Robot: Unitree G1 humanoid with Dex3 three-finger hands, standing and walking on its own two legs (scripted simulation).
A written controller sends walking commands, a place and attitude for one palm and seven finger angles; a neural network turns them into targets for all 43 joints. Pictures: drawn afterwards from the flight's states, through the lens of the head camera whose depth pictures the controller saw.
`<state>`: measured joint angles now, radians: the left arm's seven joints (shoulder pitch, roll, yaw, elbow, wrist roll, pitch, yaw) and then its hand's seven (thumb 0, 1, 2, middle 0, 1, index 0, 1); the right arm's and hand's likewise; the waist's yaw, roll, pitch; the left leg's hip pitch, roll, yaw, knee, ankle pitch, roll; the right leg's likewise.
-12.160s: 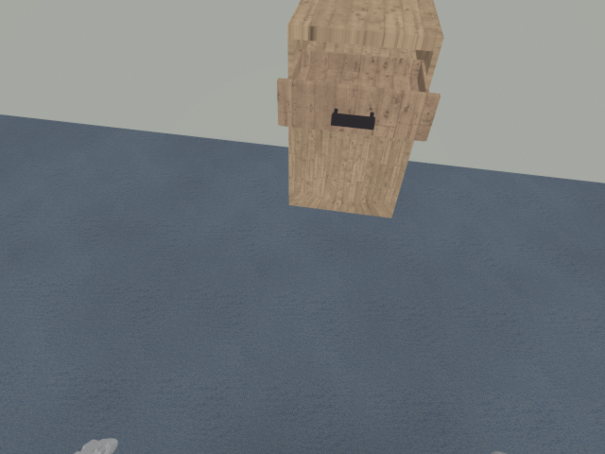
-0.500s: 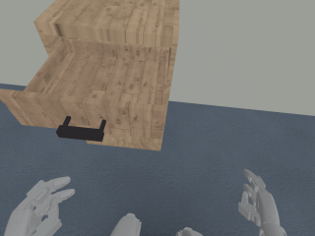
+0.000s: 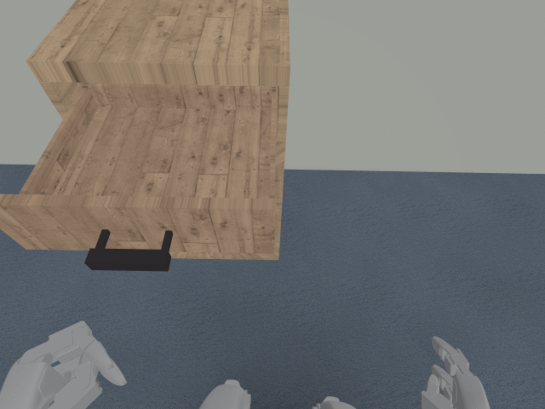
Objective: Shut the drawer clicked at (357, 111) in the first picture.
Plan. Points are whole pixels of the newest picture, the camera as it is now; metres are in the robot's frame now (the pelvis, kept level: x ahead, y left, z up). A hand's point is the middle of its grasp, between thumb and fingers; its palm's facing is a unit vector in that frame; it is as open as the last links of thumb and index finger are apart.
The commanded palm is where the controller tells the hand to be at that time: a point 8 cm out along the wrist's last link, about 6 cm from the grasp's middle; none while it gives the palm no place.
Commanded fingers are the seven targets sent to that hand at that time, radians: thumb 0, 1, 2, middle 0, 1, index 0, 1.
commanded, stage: raise the hand and make a fist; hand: left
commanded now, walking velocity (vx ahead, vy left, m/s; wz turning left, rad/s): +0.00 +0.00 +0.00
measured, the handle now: (133, 247) +0.35 +0.25 +0.00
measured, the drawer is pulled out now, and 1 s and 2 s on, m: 0.30 0.30 0.30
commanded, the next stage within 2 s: bring the fist close to the handle in 0.88 s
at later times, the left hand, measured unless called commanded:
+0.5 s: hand (97, 375) +0.15 +0.20 +0.09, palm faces +0.07 -1.00 -0.04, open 3.2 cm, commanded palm +0.12 +0.25 +0.10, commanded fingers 0.00 0.90 0.90 -1.40 -1.60 -1.40 -1.60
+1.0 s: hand (105, 368) +0.16 +0.19 +0.08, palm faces +0.09 -0.99 -0.07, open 3.2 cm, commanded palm +0.12 +0.25 +0.10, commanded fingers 0.00 0.90 0.90 -1.40 -1.60 -1.40 -1.60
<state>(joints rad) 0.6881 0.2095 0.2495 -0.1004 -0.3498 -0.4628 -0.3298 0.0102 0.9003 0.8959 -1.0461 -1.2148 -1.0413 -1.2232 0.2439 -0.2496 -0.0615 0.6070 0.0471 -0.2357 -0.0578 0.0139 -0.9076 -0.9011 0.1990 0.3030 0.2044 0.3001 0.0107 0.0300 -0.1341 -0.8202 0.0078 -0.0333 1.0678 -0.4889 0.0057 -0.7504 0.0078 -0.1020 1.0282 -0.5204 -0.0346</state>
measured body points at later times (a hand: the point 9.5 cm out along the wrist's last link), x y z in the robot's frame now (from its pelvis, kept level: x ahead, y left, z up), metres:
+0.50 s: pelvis -0.01 +0.03 +0.01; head +0.02 +0.04 +0.45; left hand +0.14 +0.25 +0.10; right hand +0.20 -0.17 -0.04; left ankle +0.02 +0.11 -0.67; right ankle -0.01 -0.10 -0.67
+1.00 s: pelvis +0.01 +0.01 +0.01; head +0.03 +0.01 +0.46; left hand +0.15 +0.25 +0.09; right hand +0.20 -0.22 -0.06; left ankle +0.02 +0.11 -0.67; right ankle -0.01 -0.10 -0.67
